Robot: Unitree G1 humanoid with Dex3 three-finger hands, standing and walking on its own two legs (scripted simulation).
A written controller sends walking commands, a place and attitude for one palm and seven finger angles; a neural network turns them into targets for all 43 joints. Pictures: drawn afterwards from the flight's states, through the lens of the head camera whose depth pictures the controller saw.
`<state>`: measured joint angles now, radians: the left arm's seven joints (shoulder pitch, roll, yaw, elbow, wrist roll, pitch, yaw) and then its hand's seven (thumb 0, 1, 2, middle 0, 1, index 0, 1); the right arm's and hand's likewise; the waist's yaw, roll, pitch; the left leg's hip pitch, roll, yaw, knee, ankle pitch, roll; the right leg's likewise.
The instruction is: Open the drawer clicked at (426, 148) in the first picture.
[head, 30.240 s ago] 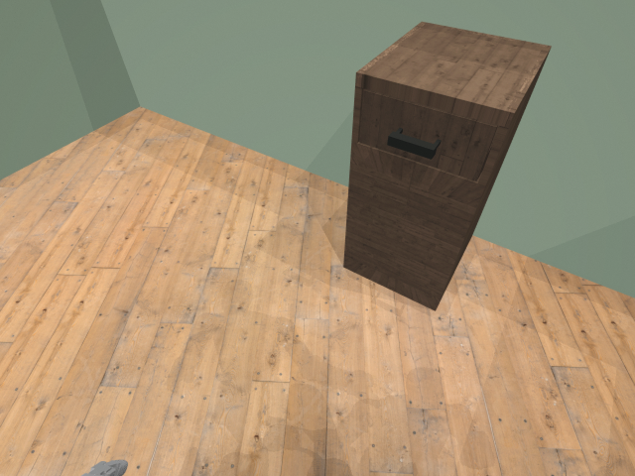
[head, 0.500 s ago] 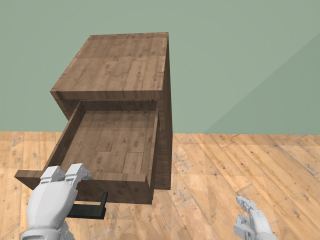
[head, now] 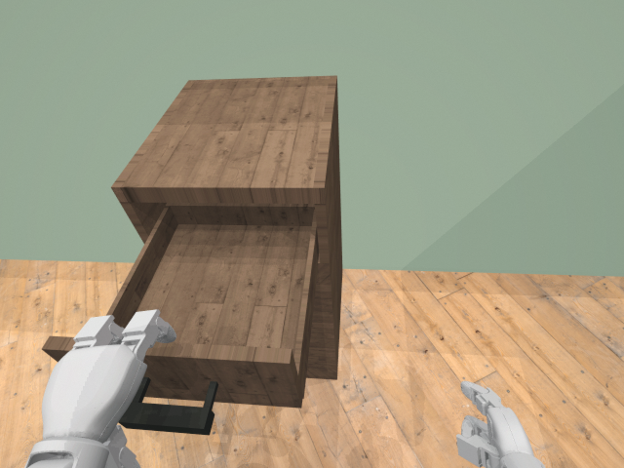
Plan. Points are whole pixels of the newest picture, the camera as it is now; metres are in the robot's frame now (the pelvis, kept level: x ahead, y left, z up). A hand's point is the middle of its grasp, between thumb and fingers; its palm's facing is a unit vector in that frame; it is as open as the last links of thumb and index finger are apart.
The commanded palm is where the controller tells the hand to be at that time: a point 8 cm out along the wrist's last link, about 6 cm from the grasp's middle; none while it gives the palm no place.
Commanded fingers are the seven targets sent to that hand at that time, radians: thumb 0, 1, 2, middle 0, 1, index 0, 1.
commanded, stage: lift the hand off the handle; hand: left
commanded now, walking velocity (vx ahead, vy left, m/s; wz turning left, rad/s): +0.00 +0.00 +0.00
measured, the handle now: (172, 401) +0.21 +0.25 -0.06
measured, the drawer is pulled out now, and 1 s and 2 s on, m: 0.30 0.30 0.30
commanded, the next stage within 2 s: draw the hand back to the body in 0.26 s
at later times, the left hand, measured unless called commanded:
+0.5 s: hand (128, 386) +0.17 +0.23 +0.08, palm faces +0.04 -0.13 -0.99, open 13.8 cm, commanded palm +0.15 +0.24 +0.15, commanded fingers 0.00 -0.50 0.30 -0.30 -1.20 -0.30 -1.20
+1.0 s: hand (90, 380) +0.17 +0.26 +0.11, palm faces +0.07 -0.27 -0.96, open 13.8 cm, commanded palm +0.14 +0.27 +0.17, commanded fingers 0.00 -0.40 0.34 -0.29 -1.13 -0.29 -1.13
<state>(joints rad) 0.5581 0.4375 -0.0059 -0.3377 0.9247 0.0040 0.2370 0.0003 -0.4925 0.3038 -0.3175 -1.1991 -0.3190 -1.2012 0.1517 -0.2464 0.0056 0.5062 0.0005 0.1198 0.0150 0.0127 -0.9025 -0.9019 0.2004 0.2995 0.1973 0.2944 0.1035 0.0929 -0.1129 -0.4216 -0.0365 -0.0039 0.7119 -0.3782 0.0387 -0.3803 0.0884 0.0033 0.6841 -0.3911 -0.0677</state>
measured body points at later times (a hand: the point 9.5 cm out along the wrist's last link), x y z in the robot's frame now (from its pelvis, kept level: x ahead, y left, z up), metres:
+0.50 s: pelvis +0.01 +0.01 +0.00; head +0.01 -0.03 +0.45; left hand +0.17 +0.24 +0.14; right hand +0.22 -0.19 -0.08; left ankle -0.01 +0.10 -0.72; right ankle -0.03 -0.08 -0.72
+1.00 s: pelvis +0.00 +0.01 +0.01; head +0.00 -0.02 +0.46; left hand +0.16 +0.27 +0.16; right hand +0.22 -0.19 -0.07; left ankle -0.01 +0.10 -0.72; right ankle -0.03 -0.08 -0.72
